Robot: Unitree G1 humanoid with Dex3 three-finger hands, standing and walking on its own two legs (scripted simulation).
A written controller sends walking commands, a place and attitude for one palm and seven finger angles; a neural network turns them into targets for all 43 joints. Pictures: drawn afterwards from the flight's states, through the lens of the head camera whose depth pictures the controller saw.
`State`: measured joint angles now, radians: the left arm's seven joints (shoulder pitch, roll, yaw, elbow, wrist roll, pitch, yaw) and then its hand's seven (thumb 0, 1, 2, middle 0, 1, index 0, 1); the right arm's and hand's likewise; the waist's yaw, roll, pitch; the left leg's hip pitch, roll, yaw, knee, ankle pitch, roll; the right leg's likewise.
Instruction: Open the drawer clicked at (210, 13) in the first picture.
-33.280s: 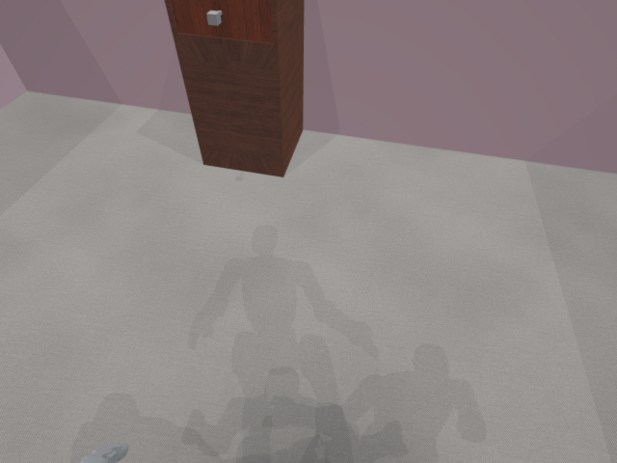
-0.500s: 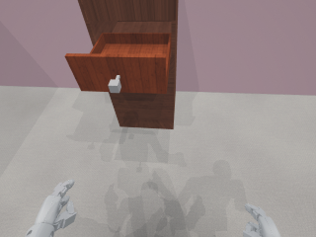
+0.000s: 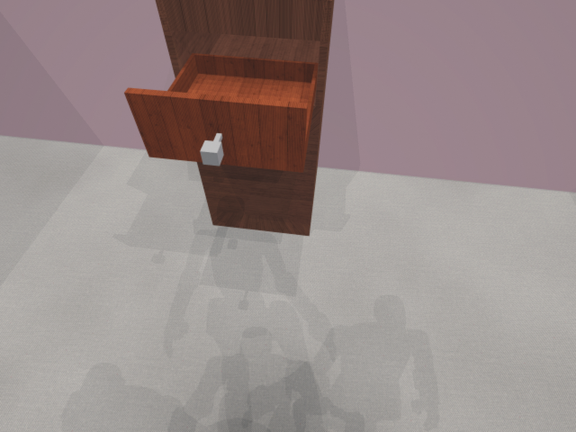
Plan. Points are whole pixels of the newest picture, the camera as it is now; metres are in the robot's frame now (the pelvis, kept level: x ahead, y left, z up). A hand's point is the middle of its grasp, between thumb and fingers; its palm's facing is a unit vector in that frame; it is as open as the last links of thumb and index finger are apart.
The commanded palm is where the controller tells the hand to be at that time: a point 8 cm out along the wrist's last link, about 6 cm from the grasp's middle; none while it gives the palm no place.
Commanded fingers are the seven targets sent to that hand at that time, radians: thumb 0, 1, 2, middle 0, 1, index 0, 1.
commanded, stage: let the arm hang, fingers relaxed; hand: left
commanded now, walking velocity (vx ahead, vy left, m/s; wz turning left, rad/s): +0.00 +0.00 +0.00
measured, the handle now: (214, 147) +0.66 +0.20 -0.02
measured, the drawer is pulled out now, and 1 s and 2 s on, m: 0.30 0.30 0.30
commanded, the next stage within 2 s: look to check the result in 0.44 s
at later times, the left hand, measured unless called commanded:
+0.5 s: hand out of the picture +0.11 +0.22 -0.16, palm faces -0.06 -0.95 -0.31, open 7.4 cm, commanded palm none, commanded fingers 0.00 0.90 0.90 -0.20 -0.30 -0.20 -0.30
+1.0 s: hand out of the picture +0.11 +0.23 -0.15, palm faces -0.04 -0.94 -0.34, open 7.4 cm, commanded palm none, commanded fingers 0.00 0.90 0.90 -0.20 -0.30 -0.20 -0.30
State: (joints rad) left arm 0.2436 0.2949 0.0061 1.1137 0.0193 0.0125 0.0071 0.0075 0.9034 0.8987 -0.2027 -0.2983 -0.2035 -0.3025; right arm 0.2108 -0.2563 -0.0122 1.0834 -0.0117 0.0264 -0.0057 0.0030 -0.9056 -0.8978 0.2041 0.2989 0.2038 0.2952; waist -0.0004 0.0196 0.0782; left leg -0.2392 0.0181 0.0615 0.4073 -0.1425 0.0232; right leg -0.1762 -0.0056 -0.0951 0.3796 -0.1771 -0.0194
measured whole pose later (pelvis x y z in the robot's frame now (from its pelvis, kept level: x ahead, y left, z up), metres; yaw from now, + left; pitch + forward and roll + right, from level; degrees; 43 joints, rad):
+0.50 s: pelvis +0.03 -0.01 +0.01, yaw -1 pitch -1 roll +0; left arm 0.10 0.29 0.00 1.11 0.02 -0.02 0.01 0.00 0.90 0.90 -0.20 -0.30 -0.20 -0.30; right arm 0.12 -0.32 -0.01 1.12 -0.01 0.00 0.00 0.00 -0.91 -0.90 0.20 0.30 0.20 0.30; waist -0.02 0.01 0.06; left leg -0.16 0.01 0.07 0.31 -0.13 0.01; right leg -0.11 -0.01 -0.08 0.31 -0.18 -0.02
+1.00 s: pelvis +0.05 -0.02 +0.01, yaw +0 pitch -1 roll +0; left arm 0.12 0.31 0.01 1.14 0.02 -0.02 0.01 0.00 0.90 0.90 -0.20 -0.30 -0.20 -0.30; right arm 0.10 -0.31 -0.01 1.12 -0.01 0.00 -0.01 0.00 -0.90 -0.90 0.21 0.30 0.21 0.30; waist -0.01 0.02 0.07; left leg -0.13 0.02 0.07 0.29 -0.15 0.00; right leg -0.07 0.01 -0.09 0.28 -0.19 -0.03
